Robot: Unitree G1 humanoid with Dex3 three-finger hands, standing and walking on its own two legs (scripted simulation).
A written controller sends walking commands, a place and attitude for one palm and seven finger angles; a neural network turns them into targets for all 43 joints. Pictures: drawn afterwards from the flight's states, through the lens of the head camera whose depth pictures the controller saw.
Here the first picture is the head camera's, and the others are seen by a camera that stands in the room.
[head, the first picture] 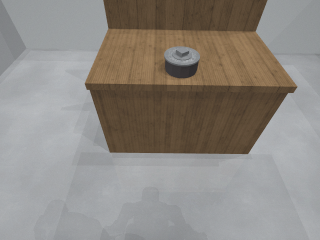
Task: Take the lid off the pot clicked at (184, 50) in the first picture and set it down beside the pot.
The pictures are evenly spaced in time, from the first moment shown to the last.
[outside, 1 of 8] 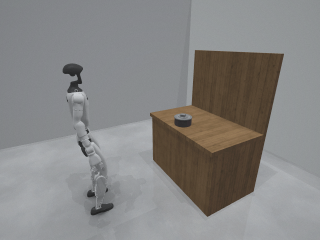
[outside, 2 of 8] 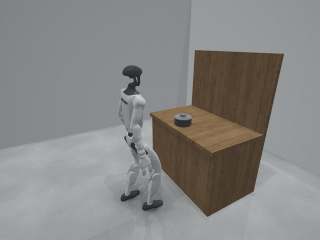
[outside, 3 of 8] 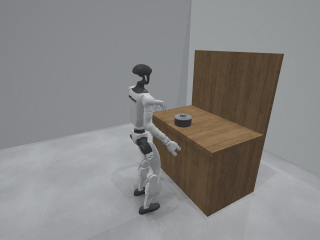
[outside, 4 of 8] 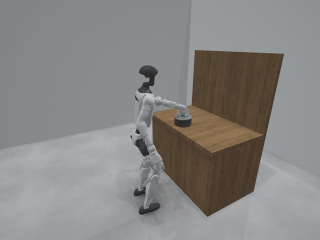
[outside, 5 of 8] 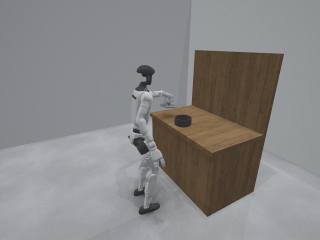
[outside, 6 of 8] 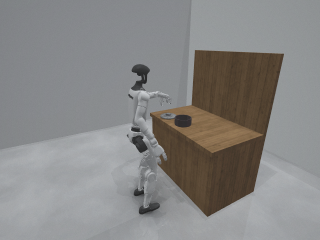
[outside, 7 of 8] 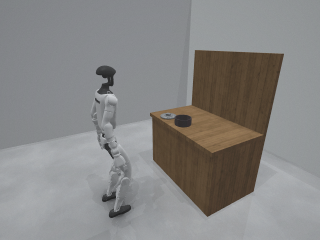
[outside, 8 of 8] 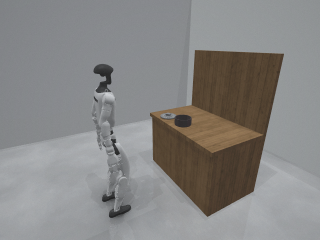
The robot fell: no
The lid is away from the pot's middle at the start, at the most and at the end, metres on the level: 0.00 0.25 0.25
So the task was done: yes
